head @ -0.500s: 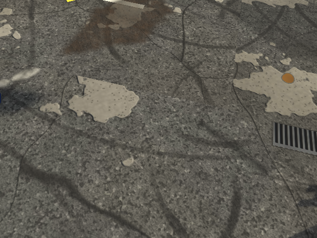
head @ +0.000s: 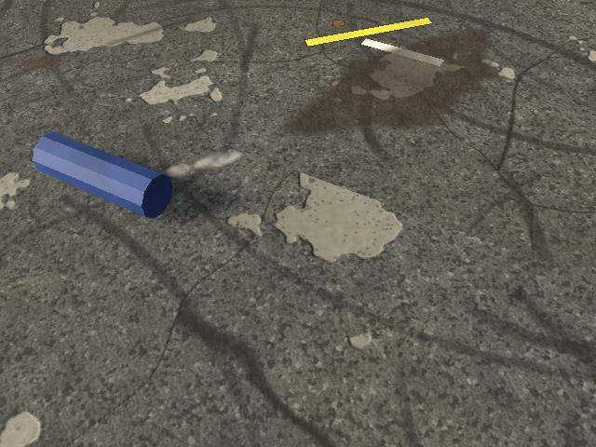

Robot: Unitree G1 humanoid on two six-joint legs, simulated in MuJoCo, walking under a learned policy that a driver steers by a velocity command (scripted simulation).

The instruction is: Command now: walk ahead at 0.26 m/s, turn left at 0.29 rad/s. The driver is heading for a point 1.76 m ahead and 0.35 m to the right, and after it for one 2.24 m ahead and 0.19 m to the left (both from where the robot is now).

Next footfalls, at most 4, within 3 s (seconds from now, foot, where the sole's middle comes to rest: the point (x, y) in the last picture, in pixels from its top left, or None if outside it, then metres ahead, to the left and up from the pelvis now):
0.28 left None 0.14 0.16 -0.78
0.78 right None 0.50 -0.05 -0.78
1.30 left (251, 340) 0.77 0.20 -0.78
1.84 right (342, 247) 1.06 -0.04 -0.78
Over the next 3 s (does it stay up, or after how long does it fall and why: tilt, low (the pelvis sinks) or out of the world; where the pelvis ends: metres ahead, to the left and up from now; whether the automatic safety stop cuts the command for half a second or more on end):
stays up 1.45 -0.20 -0.01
